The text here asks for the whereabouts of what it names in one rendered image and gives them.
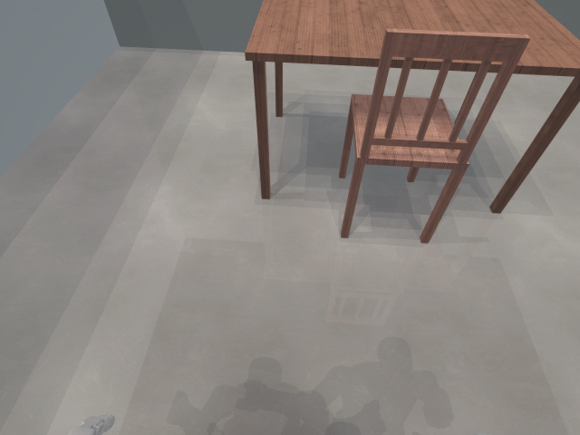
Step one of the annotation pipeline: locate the table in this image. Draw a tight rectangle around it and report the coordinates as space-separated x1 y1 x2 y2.
245 0 580 214

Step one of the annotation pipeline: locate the chair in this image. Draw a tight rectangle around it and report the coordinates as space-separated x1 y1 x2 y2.
339 28 531 244

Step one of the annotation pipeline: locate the robot left hand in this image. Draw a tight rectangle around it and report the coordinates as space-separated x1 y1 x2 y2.
67 415 115 435

